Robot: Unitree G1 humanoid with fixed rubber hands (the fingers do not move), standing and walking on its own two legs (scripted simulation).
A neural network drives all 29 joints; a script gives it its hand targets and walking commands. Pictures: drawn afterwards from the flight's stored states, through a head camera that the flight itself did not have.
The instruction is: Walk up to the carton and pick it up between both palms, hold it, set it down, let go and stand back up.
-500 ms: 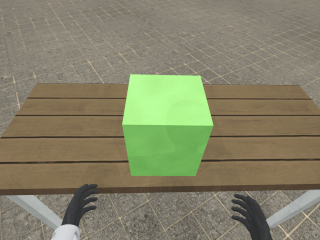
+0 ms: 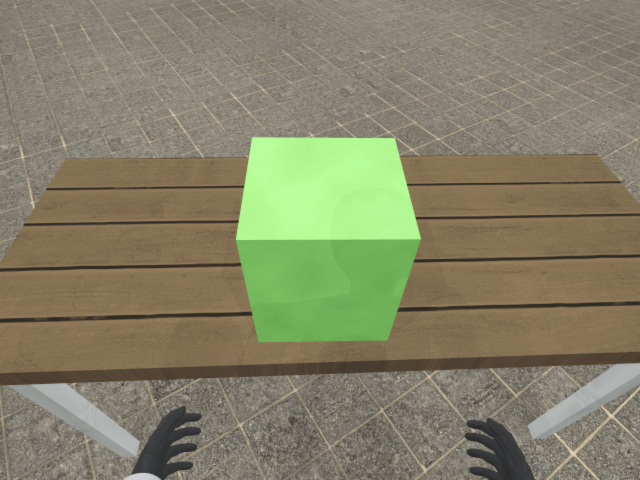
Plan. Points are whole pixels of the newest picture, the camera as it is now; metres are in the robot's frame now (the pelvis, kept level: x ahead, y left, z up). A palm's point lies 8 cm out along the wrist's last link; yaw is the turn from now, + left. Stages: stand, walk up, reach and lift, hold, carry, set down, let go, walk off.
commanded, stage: set down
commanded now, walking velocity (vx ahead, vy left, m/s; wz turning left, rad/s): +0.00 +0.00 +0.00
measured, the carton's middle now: (323, 244) +0.45 +0.04 +0.02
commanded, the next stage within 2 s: let go in 0.04 s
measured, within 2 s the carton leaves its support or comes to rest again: neither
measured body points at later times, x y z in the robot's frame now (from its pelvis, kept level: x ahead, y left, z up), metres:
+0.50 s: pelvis +0.01 +0.00 +0.00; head +0.02 +0.01 +0.45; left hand +0.18 +0.23 -0.09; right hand +0.18 -0.23 -0.09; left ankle -0.01 +0.11 -0.75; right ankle -0.01 -0.12 -0.75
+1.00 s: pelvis -0.01 +0.01 -0.01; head +0.00 +0.02 +0.44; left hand +0.08 +0.25 -0.15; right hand -0.01 -0.25 -0.15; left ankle -0.01 +0.11 -0.75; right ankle -0.01 -0.12 -0.75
